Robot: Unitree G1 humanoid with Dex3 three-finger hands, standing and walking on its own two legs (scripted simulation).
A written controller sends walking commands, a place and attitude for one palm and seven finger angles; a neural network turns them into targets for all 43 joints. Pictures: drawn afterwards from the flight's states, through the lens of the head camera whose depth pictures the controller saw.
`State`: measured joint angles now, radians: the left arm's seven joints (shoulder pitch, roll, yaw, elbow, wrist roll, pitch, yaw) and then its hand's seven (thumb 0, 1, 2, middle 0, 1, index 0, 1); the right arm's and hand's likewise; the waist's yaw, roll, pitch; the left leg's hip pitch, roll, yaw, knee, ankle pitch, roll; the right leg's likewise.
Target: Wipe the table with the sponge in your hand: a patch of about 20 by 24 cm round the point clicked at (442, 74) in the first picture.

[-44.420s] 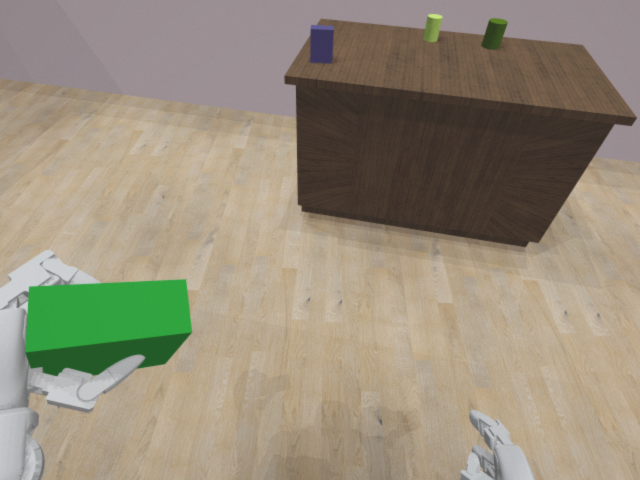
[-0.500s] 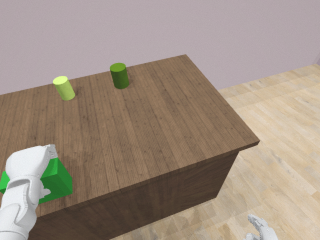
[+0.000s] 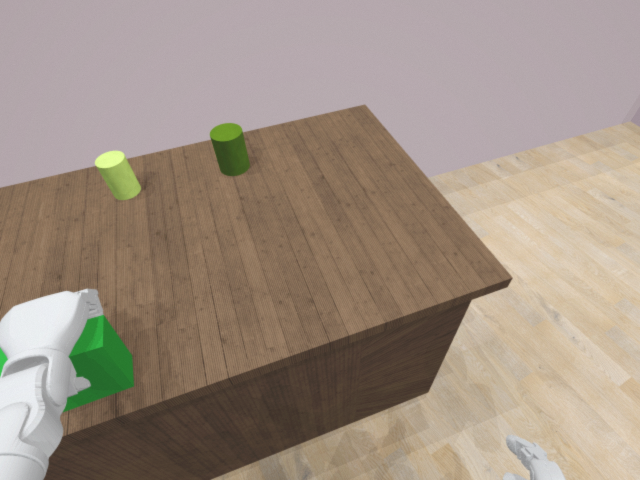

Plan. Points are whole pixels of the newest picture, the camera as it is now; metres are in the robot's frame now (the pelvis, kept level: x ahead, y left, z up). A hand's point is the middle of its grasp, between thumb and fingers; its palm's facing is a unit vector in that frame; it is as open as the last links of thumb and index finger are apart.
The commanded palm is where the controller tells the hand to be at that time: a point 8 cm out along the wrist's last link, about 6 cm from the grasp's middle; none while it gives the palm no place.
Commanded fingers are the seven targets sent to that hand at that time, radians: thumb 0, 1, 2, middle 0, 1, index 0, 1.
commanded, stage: wipe forward along the first lane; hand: left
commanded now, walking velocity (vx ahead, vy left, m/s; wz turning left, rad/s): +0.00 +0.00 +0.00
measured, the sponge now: (75, 375) +0.23 +0.38 -0.04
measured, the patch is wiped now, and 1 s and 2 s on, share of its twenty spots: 0.05 0.20 0.35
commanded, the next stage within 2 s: slide across to the middle lane in 1.48 s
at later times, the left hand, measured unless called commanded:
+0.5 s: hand (67, 320) +0.28 +0.39 +0.02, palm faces -0.17 +0.02 -0.99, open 9.4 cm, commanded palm +0.28 +0.39 +0.04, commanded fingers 0.00 0.10 1.30 -1.20 -1.60 -1.20 -1.60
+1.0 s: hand (66, 294) +0.32 +0.42 +0.02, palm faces -0.19 +0.06 -0.98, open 9.4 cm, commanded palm +0.33 +0.41 +0.03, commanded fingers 0.00 0.10 1.30 -1.20 -1.60 -1.20 -1.60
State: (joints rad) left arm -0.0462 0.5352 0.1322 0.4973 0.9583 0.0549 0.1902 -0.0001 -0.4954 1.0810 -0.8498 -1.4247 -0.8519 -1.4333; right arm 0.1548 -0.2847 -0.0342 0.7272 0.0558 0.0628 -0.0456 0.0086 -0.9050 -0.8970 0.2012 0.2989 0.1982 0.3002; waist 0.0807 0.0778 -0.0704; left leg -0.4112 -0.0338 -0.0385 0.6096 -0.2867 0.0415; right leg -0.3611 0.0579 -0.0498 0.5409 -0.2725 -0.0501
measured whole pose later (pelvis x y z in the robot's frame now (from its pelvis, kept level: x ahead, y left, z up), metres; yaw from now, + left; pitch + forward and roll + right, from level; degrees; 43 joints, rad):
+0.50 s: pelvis -0.03 -0.02 -0.02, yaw -1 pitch +11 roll -2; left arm -0.35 0.69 0.20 0.90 1.01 -0.08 0.21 0.00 -0.58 1.11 -0.88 -1.35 -0.90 -1.39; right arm 0.25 -0.30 -0.03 0.73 0.06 0.07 -0.04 0.01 -0.90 -0.90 0.20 0.30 0.20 0.30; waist 0.03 0.08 -0.10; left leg -0.65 -0.01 -0.05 0.77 -0.32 0.03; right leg -0.60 0.08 -0.07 0.70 -0.30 -0.07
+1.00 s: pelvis -0.04 -0.02 -0.05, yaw -2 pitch +17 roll -3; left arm -0.59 0.86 0.21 1.12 1.04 -0.13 0.18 0.00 -0.60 1.12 -0.87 -1.34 -0.91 -1.41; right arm 0.32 -0.31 0.00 0.71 0.07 0.07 -0.03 0.01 -0.91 -0.90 0.20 0.30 0.20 0.30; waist -0.01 0.08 -0.13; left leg -0.90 0.00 -0.08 0.96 -0.37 0.04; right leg -0.84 0.11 -0.09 0.86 -0.33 -0.08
